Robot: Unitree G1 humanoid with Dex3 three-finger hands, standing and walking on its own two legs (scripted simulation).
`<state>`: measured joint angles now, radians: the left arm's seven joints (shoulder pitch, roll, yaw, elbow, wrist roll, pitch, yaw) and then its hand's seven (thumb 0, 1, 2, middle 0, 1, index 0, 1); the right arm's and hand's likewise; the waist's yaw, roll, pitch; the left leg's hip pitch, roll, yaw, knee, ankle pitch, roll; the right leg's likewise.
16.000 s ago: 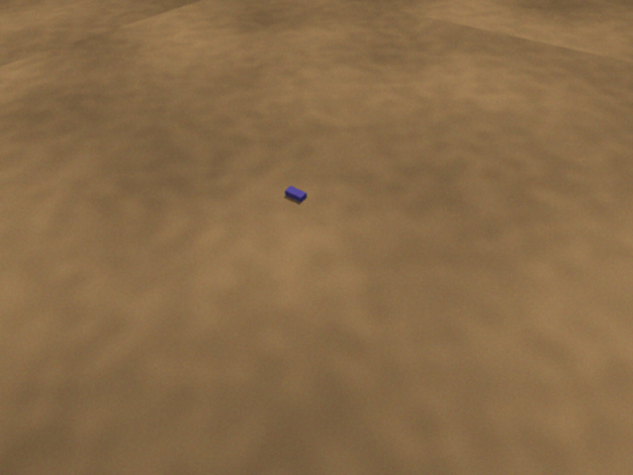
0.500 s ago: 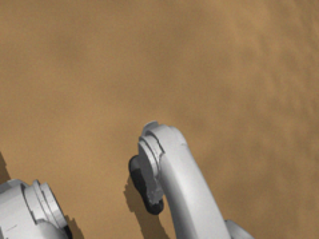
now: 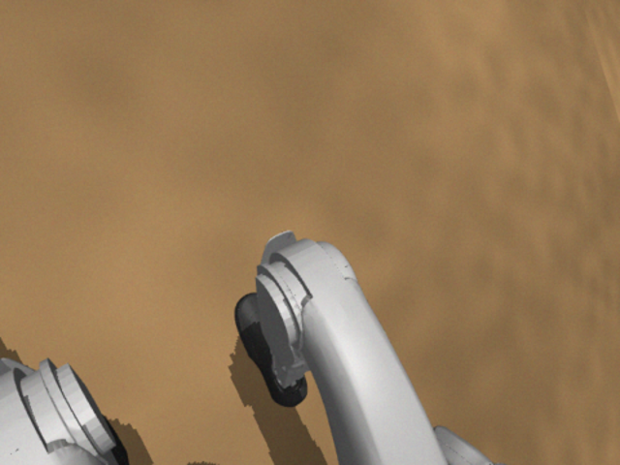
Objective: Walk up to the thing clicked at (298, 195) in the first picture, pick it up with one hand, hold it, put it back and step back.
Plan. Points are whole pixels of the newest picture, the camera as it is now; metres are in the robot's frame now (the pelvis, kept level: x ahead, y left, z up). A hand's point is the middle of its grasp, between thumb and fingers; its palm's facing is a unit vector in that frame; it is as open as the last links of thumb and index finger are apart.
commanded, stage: rest palm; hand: left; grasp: from above
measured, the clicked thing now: out of the picture +0.50 +0.28 -0.30
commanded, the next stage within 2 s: close in 0.02 s
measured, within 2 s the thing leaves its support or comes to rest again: neither
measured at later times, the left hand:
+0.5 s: hand out of the picture +0.48 +0.28 -0.27, palm faces -0.43 -0.16 -0.89, open 13.0 cm
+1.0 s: hand out of the picture +0.48 +0.28 -0.27, palm faces -0.43 -0.16 -0.89, open 10.5 cm
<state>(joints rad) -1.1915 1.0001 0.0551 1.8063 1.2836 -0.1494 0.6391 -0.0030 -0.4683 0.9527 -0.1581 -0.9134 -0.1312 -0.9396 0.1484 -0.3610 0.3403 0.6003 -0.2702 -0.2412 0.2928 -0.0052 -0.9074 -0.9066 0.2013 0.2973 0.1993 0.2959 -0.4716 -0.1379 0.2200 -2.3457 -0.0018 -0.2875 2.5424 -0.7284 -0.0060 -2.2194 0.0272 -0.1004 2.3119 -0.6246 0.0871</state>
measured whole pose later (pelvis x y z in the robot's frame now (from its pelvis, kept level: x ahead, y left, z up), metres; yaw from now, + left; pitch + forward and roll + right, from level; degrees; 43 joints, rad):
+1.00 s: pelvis +0.00 +0.00 +0.01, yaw -1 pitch +29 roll -17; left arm -1.20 1.03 0.04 1.77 1.26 -0.15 0.62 0.00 0.05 0.57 -0.47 -0.67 -0.50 -0.65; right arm 0.13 -0.35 0.37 0.59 -0.27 -0.23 0.27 -0.01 -0.90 -0.90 0.20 0.30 0.20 0.30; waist -0.48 -0.14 0.23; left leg -2.34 0.00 -0.29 2.53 -0.73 0.00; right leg -2.21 0.03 -0.11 2.29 -0.62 0.09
